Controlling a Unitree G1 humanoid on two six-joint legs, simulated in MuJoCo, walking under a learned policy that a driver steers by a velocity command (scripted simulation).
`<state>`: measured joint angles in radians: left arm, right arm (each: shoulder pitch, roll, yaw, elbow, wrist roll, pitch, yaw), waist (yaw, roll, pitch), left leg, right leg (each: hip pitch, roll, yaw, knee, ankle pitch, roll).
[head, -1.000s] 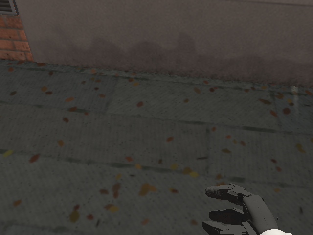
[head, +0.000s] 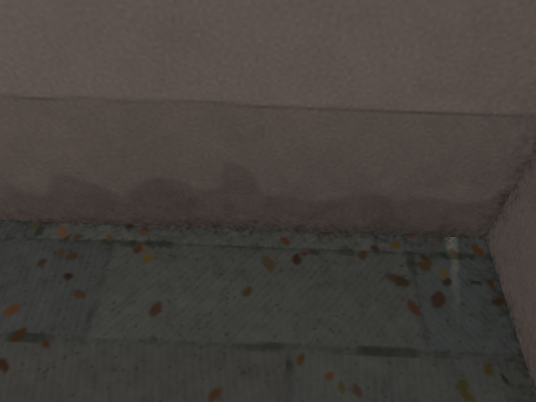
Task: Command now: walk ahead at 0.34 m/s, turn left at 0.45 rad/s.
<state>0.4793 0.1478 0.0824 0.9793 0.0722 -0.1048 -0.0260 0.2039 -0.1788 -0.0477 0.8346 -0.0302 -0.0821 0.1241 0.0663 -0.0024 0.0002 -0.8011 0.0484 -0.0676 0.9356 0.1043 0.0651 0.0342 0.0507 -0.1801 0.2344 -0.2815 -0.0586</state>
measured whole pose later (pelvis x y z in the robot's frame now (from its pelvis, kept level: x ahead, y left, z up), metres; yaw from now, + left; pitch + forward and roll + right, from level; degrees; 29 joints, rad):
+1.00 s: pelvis +0.14 -0.01 -0.01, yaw +36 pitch +2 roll -1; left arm 0.15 0.25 0.06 0.70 -0.01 0.01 0.07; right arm 0.16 -0.26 -0.06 0.59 0.03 0.07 0.00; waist 0.03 0.01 0.04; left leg -0.42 0.03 0.01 0.79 -0.40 -0.07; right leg -0.28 -0.08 -0.10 0.50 -0.24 0.03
